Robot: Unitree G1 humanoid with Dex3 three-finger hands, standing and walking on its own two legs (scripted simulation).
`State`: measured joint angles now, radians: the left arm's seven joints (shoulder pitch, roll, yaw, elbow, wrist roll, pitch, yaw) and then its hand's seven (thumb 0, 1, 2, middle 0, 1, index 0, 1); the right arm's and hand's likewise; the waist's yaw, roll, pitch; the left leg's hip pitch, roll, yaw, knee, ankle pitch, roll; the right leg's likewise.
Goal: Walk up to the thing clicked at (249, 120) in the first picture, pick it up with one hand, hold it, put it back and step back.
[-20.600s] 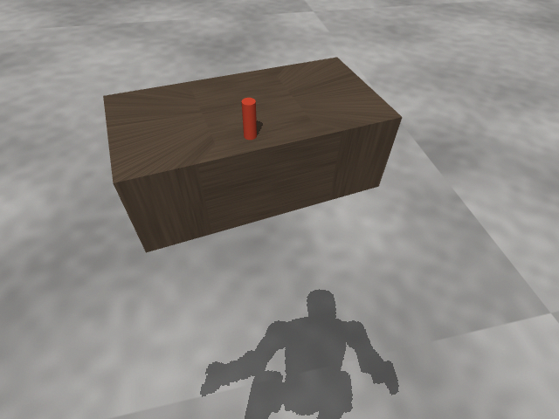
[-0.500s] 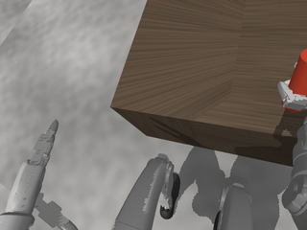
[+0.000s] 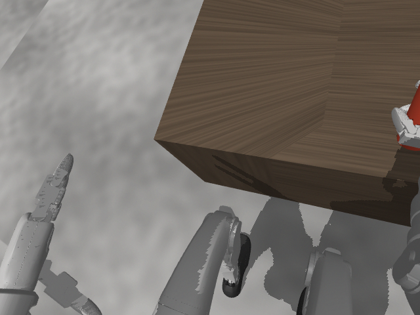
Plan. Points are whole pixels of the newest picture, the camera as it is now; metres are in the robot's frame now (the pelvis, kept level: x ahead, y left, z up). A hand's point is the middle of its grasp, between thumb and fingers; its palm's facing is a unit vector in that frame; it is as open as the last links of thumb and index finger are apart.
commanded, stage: open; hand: right
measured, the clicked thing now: out of the picture +0.53 -0.20 -0.04
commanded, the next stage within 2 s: withdraw in 0.36 s
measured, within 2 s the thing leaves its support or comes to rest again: rests again in 1.22 s
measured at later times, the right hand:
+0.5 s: hand out of the picture +0.52 -0.20 -0.06, palm faces +0.18 +0.98 +0.00, open 12.7 cm
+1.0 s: hand out of the picture +0.54 -0.24 +0.03, palm faces +0.23 +0.97 -0.02, open 14.7 cm
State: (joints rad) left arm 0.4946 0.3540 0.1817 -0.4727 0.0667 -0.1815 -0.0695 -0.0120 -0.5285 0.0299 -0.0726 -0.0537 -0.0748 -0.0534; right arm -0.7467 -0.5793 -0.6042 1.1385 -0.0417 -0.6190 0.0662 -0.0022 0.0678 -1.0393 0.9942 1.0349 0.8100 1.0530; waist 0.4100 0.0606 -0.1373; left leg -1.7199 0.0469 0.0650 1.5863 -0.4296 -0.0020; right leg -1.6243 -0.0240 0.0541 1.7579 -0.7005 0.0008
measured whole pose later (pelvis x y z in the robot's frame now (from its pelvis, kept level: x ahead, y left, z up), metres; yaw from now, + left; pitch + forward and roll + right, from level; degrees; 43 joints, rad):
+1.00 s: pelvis +0.01 +0.00 +0.03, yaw +0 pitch +30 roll +4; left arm 0.53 0.33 0.13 -0.40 0.05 -0.15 -0.05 -0.01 -0.52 0.03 -0.07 -0.05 -0.07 -0.05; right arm -0.76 -0.64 -0.62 1.02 -0.02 -0.46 0.11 -0.01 0.36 -0.29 0.34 0.33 0.36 0.34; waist 0.37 0.05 -0.14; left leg -1.59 0.03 0.07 1.48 -0.42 0.00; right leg -1.50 -0.04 0.06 1.65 -0.68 0.01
